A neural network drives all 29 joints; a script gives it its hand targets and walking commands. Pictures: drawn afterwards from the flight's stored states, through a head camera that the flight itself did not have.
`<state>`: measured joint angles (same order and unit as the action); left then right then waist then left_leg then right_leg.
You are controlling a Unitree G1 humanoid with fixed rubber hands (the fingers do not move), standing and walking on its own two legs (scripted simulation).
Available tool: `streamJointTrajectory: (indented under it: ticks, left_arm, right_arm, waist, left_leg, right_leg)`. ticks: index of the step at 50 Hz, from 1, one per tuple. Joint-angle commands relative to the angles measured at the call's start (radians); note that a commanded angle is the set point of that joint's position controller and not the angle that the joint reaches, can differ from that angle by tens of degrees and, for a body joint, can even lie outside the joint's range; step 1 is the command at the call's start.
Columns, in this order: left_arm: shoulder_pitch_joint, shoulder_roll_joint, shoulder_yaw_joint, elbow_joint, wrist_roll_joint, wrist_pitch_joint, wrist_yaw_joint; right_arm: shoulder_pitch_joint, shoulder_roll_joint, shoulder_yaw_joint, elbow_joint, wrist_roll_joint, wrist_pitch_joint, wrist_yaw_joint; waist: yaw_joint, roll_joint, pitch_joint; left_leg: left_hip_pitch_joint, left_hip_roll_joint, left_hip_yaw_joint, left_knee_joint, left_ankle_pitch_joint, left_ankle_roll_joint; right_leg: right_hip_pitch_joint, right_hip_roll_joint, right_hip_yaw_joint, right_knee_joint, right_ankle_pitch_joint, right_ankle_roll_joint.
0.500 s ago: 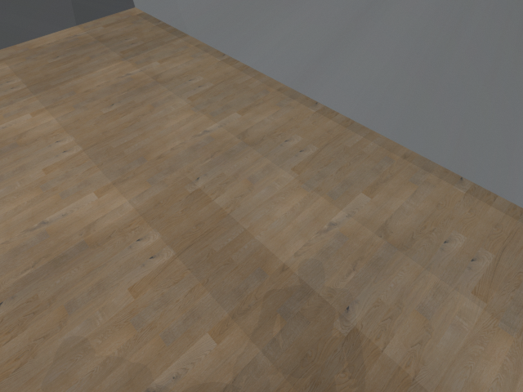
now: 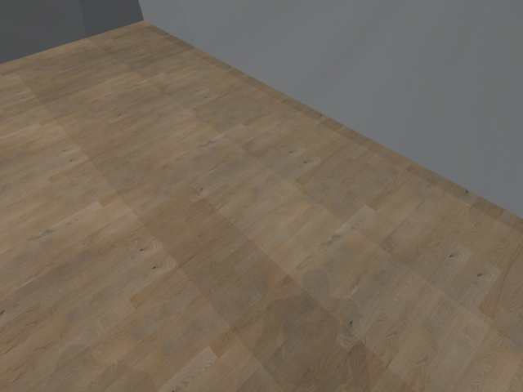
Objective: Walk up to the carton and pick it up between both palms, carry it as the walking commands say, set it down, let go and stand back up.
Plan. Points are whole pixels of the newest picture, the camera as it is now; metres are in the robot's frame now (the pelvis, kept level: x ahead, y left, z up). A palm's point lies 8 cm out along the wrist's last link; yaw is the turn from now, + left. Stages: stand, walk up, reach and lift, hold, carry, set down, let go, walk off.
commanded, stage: stand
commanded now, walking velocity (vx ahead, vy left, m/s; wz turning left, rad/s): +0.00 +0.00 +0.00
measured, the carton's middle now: out of the picture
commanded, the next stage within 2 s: walk up in 0.12 s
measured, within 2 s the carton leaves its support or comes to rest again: neither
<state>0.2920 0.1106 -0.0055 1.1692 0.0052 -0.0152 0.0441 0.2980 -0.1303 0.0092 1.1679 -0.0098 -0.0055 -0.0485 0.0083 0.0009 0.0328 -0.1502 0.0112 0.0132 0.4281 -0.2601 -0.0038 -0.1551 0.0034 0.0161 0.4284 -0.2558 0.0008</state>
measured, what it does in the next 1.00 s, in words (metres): lifts its right foot, turning left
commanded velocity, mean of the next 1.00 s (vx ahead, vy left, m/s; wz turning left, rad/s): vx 0.00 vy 0.00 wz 0.35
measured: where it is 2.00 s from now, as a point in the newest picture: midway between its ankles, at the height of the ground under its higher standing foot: outside the picture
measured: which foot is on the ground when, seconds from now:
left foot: down 0.00-1.00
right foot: down 0.00-0.62, up 0.64-1.00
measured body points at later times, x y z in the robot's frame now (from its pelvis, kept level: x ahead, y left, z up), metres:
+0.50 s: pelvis -0.02 +0.01 -0.01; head +0.02 +0.03 +0.43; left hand -0.02 +0.25 -0.17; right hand +0.00 -0.23 -0.16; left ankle -0.03 +0.11 -0.71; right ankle -0.02 -0.12 -0.74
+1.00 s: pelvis -0.06 +0.06 +0.00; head -0.03 +0.09 +0.45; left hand -0.03 +0.36 -0.13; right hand +0.09 -0.17 -0.12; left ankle -0.02 +0.15 -0.74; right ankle -0.03 -0.12 -0.68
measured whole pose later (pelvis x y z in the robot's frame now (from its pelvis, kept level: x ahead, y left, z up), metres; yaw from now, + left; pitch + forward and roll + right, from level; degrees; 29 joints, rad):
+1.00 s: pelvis -0.06 +0.06 +0.00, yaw +23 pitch +4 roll -5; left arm 0.10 0.26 0.09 0.87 0.02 0.05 0.04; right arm 0.27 -0.22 -0.07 0.85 -0.01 0.03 -0.02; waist -0.04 0.04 0.02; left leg -0.37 -0.05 -0.15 0.39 -0.08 0.06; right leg -0.40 0.01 0.01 0.84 -0.38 0.06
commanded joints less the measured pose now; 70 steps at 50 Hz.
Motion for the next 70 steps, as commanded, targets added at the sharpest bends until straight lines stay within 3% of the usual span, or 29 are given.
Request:
streamJointTrajectory:
  ticks: [1, 10, 12, 14, 15, 17, 18, 20, 22, 24, 28, 29, 30, 31, 32, 34, 40, 43, 49, 52, 53, 55, 56, 57, 58, 59, 62, 67, 70]
  left_arm:
    - [0.113, 0.101, 0.02, 0.025, 0.006, 0.016, 0.006]
    - [0.055, 0.09, 0.013, 0.007, 0.007, -0.004, 0.002]
    - [0.084, 0.039, -0.001, -0.001, -0.003, 0.001, 0.0]
    - [0.116, 0.063, 0.004, 0.004, 0.006, -0.007, 0.007]
    - [0.075, 0.023, -0.003, 0.0, 0.008, -0.002, 0.004]
    - [0.028, 0.241, 0.089, -0.088, 0.034, 0.021, 0.047]
    - [0.107, 0.205, 0.079, -0.083, 0.029, 0.022, 0.05]
    - [0.115, 0.193, 0.079, -0.11, 0.027, 0.011, 0.053]
    - [0.03, 0.218, 0.097, -0.15, 0.028, 0.012, 0.059]
    - [-0.079, 0.222, 0.088, -0.201, 0.02, 0.008, 0.06]
    - [-0.156, 0.247, 0.1, -0.222, 0.02, 0.015, 0.028]
    - [-0.121, 0.23, 0.104, -0.233, 0.012, 0.029, 0.016]
    - [-0.088, 0.161, 0.086, -0.277, -0.001, 0.04, 0.004]
    - [-0.106, 0.183, 0.093, -0.296, 0.007, 0.05, 0.003]
    - [-0.132, 0.188, 0.11, -0.296, 0.011, 0.057, -0.011]
    - [-0.198, 0.199, 0.097, -0.327, 0.014, 0.051, -0.013]
    - [-0.101, 0.218, 0.12, -0.297, 0.017, 0.068, -0.006]
    - [-0.173, 0.19, 0.1, -0.34, 0.023, 0.067, -0.003]
    - [-0.166, 0.174, 0.089, -0.358, -0.002, 0.047, 0.005]
    - [-0.085, 0.175, 0.094, -0.345, -0.008, 0.043, 0.01]
    - [-0.088, 0.21, 0.102, -0.344, -0.012, 0.036, 0.01]
    - [0.041, 0.228, 0.109, -0.296, -0.013, 0.028, 0.014]
    - [0.081, 0.296, 0.139, -0.286, 0.004, 0.017, 0.013]
    - [0.038, 0.374, 0.155, -0.306, 0.013, 0.017, 0.015]
    - [-0.087, 0.349, 0.155, -0.366, 0.028, 0.009, 0.016]
    - [-0.125, 0.331, 0.128, -0.392, 0.011, 0.006, 0.022]
    - [-0.138, 0.213, 0.093, -0.341, 0.01, -0.013, 0.006]
    - [-0.004, 0.262, 0.094, -0.336, 0.021, -0.027, -0.006]
    - [0.03, 0.308, 0.118, -0.348, 0.024, -0.016, -0.006]
  right_arm:
    - [0.067, -0.021, 0.011, -0.008, -0.012, -0.002, -0.001]
    - [0.143, -0.01, 0.001, 0.017, -0.001, -0.011, 0.012]
    - [0.106, -0.054, -0.015, 0.01, 0.001, -0.009, 0.01]
    - [0.146, -0.052, -0.006, 0.03, -0.003, -0.006, 0.0]
    - [0.106, -0.027, -0.011, 0.018, 0.001, -0.003, 0.002]
    - [-0.016, -0.139, -0.062, -0.13, 0.003, 0.018, 0.001]
    - [-0.046, -0.126, -0.064, -0.143, 0.0, 0.022, 0.009]
    - [-0.047, -0.094, -0.08, -0.18, -0.019, 0.03, -0.002]
    - [-0.01, -0.093, -0.079, -0.197, -0.02, 0.035, 0.006]
    - [0.009, -0.087, -0.072, -0.213, -0.009, 0.039, 0.012]
    - [0.151, -0.088, -0.069, -0.21, -0.018, 0.03, 0.022]
    - [0.119, -0.106, -0.07, -0.212, -0.041, 0.029, 0.019]
    - [0.139, -0.255, -0.102, -0.248, -0.052, 0.025, 0.017]
    - [0.1, -0.265, -0.109, -0.278, -0.042, 0.019, 0.028]
    - [0.021, -0.298, -0.12, -0.315, -0.029, 0.021, 0.028]
    - [-0.028, -0.23, -0.104, -0.309, -0.035, 0.02, 0.018]
    - [-0.002, -0.23, -0.106, -0.312, 0.009, 0.017, 0.016]
    - [0.047, -0.268, -0.126, -0.33, 0.011, 0.015, 0.022]
    - [0.016, -0.308, -0.134, -0.375, -0.019, 0.045, 0.028]
    - [-0.009, -0.287, -0.138, -0.387, -0.027, 0.057, 0.036]
    - [0.018, -0.305, -0.136, -0.393, -0.014, 0.058, 0.034]
    - [-0.019, -0.26, -0.13, -0.404, -0.001, 0.053, 0.047]
    - [-0.044, -0.234, -0.132, -0.401, 0.015, 0.047, 0.044]
    - [-0.055, -0.186, -0.122, -0.407, 0.006, 0.043, 0.036]
    - [-0.006, -0.206, -0.128, -0.391, -0.026, 0.046, 0.033]
    - [0.067, -0.2, -0.137, -0.365, -0.042, 0.036, 0.043]
    - [-0.019, -0.21, -0.145, -0.36, -0.023, 0.054, 0.062]
    - [-0.109, -0.151, -0.122, -0.367, 0.004, 0.062, 0.078]
    - [-0.129, -0.138, -0.106, -0.381, 0.036, 0.072, 0.083]
  waist:
    - [0.008, -0.015, 0.1]
    - [-0.051, -0.037, 0.043]
    - [-0.007, 0.055, 0.047]
    - [-0.018, -0.043, 0.02]
    - [-0.01, -0.001, 0.092]
    - [0.062, -0.067, 0.095]
    - [0.089, -0.086, 0.116]
    - [0.077, -0.24, 0.021]
    - [0.027, -0.134, -0.035]
    - [-0.01, -0.149, -0.046]
    - [-0.085, -0.093, -0.093]
    - [-0.066, 0.053, -0.068]
    - [-0.074, 0.455, -0.093]
    - [-0.062, 0.435, -0.104]
    - [-0.039, 0.373, -0.076]
    - [-0.017, 0.214, 0.012]
    - [-0.016, 0.07, -0.089]
    - [-0.057, 0.146, -0.098]
    - [-0.044, 0.143, -0.082]
    - [-0.035, 0.234, -0.072]
    - [-0.046, 0.181, -0.085]
    - [0.02, 0.171, -0.124]
    - [0.045, 0.036, -0.156]
    - [0.062, -0.29, -0.183]
    - [-0.017, -0.219, -0.134]
    - [-0.059, -0.05, -0.087]
    - [-0.043, 0.002, -0.064]
    - [-0.005, -0.138, -0.01]
    - [0.001, -0.247, 0.0]
  left_leg:
    - [-0.062, 0.075, -0.065, -0.063, 0.138, 0.043]
    - [0.02, 0.071, -0.082, -0.071, 0.189, 0.048]
    - [-0.033, 0.055, -0.087, -0.059, 0.204, 0.043]
    - [-0.023, 0.069, -0.086, -0.063, 0.158, 0.038]
    - [-0.062, 0.064, -0.083, -0.066, 0.181, 0.031]
    - [-0.313, 0.117, -0.169, 0.114, 0.344, 0.019]
    - [-0.431, 0.084, -0.109, 0.185, 0.288, 0.0]
    - [-0.497, 0.011, -0.001, 0.579, -0.272, -0.01]
    - [-0.377, 0.08, -0.044, 0.66, -0.32, -0.012]
    - [-0.278, 0.114, -0.074, 0.536, -0.241, 0.003]
    - [-0.094, 0.031, -0.001, 0.148, 0.035, 0.038]
    - [-0.035, 0.055, -0.036, 0.065, 0.11, 0.043]
    - [0.025, 0.356, -0.493, -0.098, 0.505, 0.144]
    - [-0.002, 0.376, -0.562, -0.146, 0.476, 0.209]
    - [-0.068, 0.387, -0.511, -0.15, 0.408, 0.203]
    - [-0.205, 0.225, -0.426, -0.152, 0.194, 0.161]
    - [-0.071, 0.182, -0.363, -0.152, 0.181, 0.125]
    - [-0.026, 0.202, -0.449, -0.152, 0.175, 0.136]
    - [-0.127, 0.197, -0.518, -0.199, 0.036, 0.189]
    - [-0.2, 0.142, -0.456, -0.207, -0.03, 0.135]
    - [-0.257, 0.118, -0.514, -0.229, -0.08, 0.126]
    - [-0.362, 0.04, -0.413, -0.219, -0.114, 0.013]
    - [-0.41, -0.041, -0.325, -0.021, -0.257, -0.051]
    - [-0.462, -0.137, -0.126, 0.467, -0.278, -0.044]
    - [-0.491, -0.061, -0.115, 0.624, -0.212, -0.032]
    - [-0.522, -0.063, -0.048, 0.692, -0.152, -0.054]
    - [-0.466, 0.0, -0.059, 0.733, -0.081, -0.046]
    - [-0.464, -0.011, 0.037, 0.553, -0.052, -0.06]
    - [-0.452, -0.003, 0.061, 0.466, -0.079, -0.075]
  right_leg:
    - [-0.033, -0.085, 0.089, -0.08, 0.18, -0.041]
    - [-0.052, -0.091, 0.07, -0.071, 0.186, -0.035]
    - [-0.023, -0.065, 0.063, -0.052, 0.179, -0.044]
    - [-0.004, -0.085, 0.052, -0.071, 0.161, -0.036]
    - [-0.041, -0.072, 0.068, -0.06, 0.185, -0.031]
    - [0.073, -0.125, 0.014, 0.044, 0.096, -0.042]
    - [0.144, -0.173, 0.023, 0.011, 0.12, -0.055]
    - [0.172, -0.379, 0.2, -0.072, 0.409, -0.212]
    - [-0.019, -0.455, 0.203, -0.058, 0.376, -0.223]
    - [-0.124, -0.371, 0.106, -0.025, 0.249, -0.171]
    - [-0.139, -0.249, -0.083, 0.159, 0.091, -0.041]
    - [-0.229, -0.185, -0.144, 0.281, -0.04, -0.028]
    - [-0.446, -0.062, -0.165, 0.619, -0.373, 0.055]
    - [-0.429, -0.081, -0.001, 0.712, -0.39, 0.06]
    - [-0.433, -0.098, -0.018, 0.784, -0.349, 0.075]
    - [-0.392, -0.09, 0.023, 0.701, -0.2, 0.057]
    - [-0.358, -0.058, -0.005, 0.659, -0.043, 0.041]
    - [-0.376, -0.042, 0.014, 0.547, -0.076, 0.05]
    - [-0.23, 0.016, -0.029, 0.279, -0.172, 0.052]
    - [-0.125, 0.042, -0.09, 0.14, -0.141, 0.049]
    - [-0.048, 0.071, -0.111, 0.094, -0.105, 0.042]
    - [0.152, 0.007, -0.1, -0.105, -0.023, -0.006]
    - [0.214, -0.164, 0.055, -0.211, -0.068, -0.09]
    - [0.133, -0.424, 0.253, -0.24, -0.093, -0.185]
    - [0.04, -0.472, 0.205, -0.223, 0.019, -0.18]
    - [0.0, -0.48, 0.204, -0.26, -0.02, -0.139]
    - [-0.006, -0.306, -0.004, -0.19, 0.252, -0.122]
    - [0.192, -0.297, -0.039, -0.059, 0.748, -0.042]
    - [0.222, -0.313, -0.056, -0.064, 0.73, -0.075]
